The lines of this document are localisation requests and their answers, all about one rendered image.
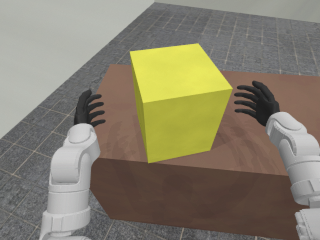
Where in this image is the right robot forearm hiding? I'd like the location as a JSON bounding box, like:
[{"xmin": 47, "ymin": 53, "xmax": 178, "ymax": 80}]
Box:
[{"xmin": 265, "ymin": 112, "xmax": 320, "ymax": 209}]

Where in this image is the robot right upper arm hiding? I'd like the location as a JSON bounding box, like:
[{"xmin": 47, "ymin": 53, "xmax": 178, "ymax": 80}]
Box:
[{"xmin": 294, "ymin": 208, "xmax": 320, "ymax": 240}]

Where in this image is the left robot forearm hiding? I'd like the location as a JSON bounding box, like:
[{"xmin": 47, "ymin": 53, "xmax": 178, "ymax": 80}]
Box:
[{"xmin": 39, "ymin": 123, "xmax": 101, "ymax": 240}]

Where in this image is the left robot hand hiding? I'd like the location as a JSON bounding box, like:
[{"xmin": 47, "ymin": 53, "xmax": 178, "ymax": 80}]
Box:
[{"xmin": 73, "ymin": 89, "xmax": 106, "ymax": 128}]

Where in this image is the carton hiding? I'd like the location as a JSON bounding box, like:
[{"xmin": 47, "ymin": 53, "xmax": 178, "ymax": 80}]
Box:
[{"xmin": 129, "ymin": 43, "xmax": 233, "ymax": 163}]

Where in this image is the right robot hand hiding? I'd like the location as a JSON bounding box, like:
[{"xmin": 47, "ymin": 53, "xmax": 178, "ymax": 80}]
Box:
[{"xmin": 234, "ymin": 80, "xmax": 280, "ymax": 127}]

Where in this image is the pedestal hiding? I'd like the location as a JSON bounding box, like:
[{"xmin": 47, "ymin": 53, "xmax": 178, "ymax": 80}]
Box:
[{"xmin": 89, "ymin": 64, "xmax": 320, "ymax": 240}]

